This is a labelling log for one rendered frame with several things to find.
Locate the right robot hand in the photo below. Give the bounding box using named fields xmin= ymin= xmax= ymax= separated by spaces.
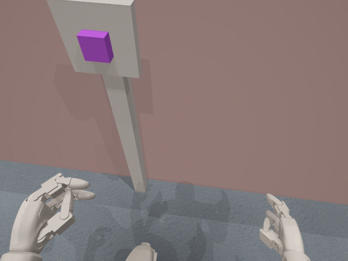
xmin=260 ymin=194 xmax=305 ymax=255

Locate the left robot hand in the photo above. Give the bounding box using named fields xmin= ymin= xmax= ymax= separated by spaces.
xmin=9 ymin=173 xmax=96 ymax=254

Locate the panel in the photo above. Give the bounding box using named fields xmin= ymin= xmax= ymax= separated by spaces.
xmin=47 ymin=0 xmax=147 ymax=193

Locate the robot left thigh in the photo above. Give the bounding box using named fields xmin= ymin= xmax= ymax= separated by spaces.
xmin=125 ymin=245 xmax=157 ymax=261

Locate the button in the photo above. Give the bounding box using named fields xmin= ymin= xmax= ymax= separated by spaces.
xmin=77 ymin=29 xmax=114 ymax=63

